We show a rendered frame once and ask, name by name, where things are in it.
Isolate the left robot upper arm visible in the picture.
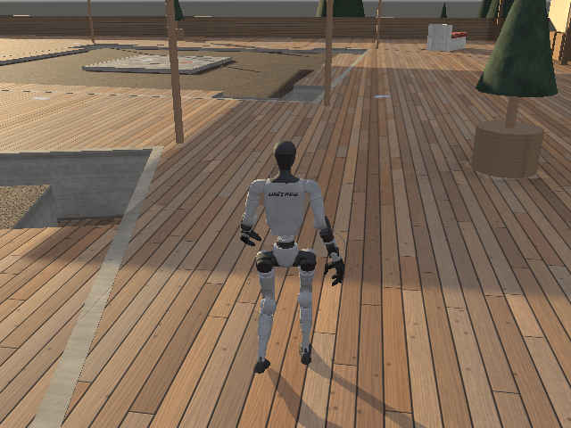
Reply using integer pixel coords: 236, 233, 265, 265
242, 179, 267, 226

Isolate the left robot forearm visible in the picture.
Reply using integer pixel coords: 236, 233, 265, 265
240, 214, 252, 237

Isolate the robot left hand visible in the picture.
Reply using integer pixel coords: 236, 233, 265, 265
240, 231, 261, 246

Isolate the right robot forearm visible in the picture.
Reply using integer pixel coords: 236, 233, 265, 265
319, 216, 342, 262

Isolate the robot right hand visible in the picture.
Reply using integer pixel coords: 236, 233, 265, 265
324, 258, 344, 286

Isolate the robot right foot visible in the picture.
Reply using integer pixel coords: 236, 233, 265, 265
299, 342, 311, 365

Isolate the right robot upper arm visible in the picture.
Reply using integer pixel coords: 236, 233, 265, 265
303, 179, 327, 230

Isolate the humanoid robot head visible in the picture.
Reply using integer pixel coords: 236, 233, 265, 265
269, 141, 300, 184

